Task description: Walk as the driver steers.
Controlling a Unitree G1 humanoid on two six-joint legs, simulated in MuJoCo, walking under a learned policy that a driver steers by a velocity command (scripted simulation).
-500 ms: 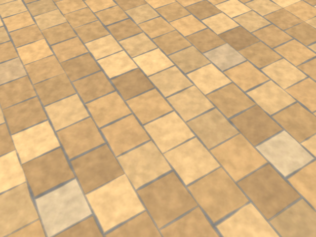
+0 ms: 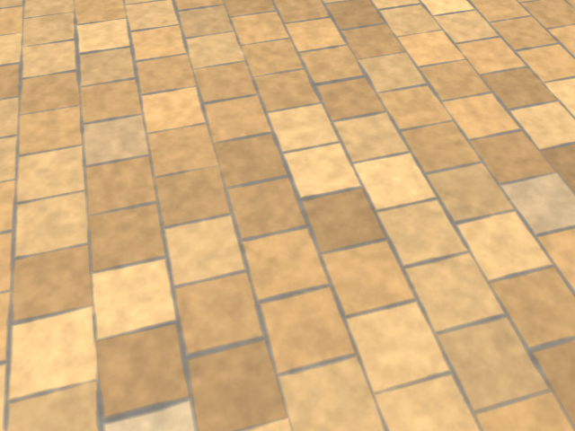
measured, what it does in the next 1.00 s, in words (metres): walks ahead: right foot, then left foot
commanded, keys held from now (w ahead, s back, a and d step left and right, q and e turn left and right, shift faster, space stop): q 0.50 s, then e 0.50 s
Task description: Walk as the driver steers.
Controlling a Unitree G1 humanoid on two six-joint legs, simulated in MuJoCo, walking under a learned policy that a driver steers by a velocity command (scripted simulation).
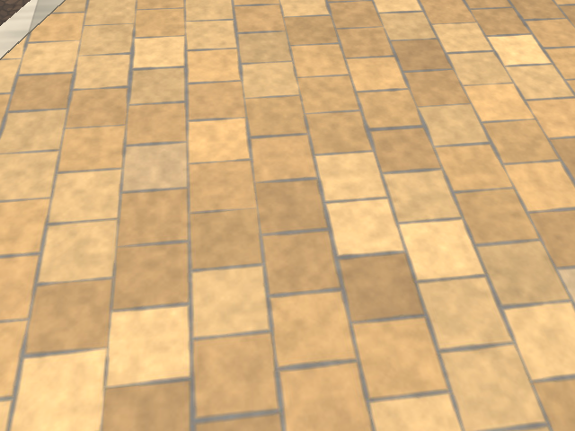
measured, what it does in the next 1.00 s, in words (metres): walks ahead, turning right: right foot, then left foot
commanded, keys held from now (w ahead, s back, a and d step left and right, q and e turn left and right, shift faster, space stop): e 0.24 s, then w+e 0.16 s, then w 0.60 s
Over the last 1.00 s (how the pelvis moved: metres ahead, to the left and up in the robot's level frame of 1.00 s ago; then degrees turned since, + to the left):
0.18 -0.01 0.03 10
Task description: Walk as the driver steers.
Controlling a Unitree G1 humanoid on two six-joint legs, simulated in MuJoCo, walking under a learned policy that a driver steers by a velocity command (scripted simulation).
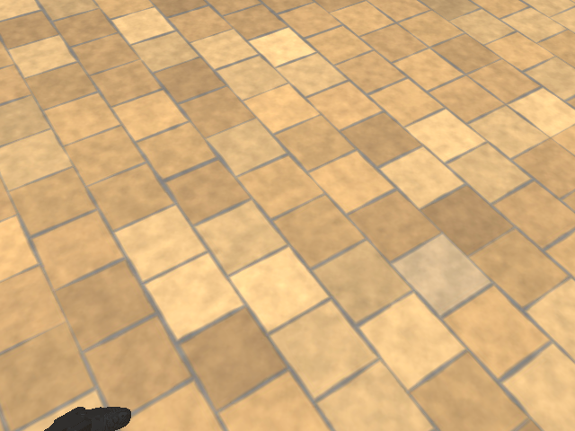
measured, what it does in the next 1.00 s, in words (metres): walks ahead: right foot, then left foot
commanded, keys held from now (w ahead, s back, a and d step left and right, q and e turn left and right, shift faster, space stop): w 1.00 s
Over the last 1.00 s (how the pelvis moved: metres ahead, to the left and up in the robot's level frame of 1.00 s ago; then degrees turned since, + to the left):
0.21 -0.07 0.00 -20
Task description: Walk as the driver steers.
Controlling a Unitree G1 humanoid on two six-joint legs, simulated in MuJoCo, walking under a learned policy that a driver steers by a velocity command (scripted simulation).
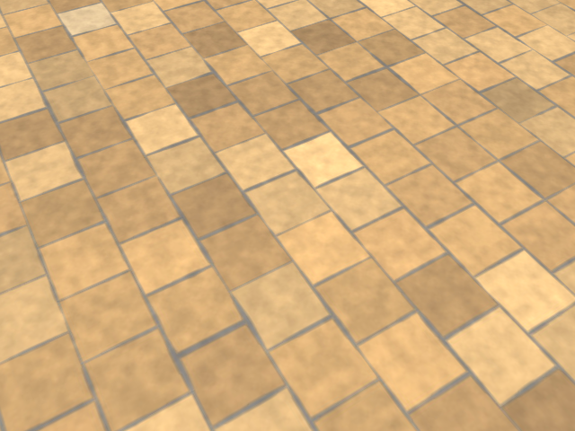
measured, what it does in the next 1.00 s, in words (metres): walks ahead, turning left: right foot, then left foot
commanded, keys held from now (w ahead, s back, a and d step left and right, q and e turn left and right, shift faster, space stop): w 0.32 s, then w+q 0.34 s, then q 0.34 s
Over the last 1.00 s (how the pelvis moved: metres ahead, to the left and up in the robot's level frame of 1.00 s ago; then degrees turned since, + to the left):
0.55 0.01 0.01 0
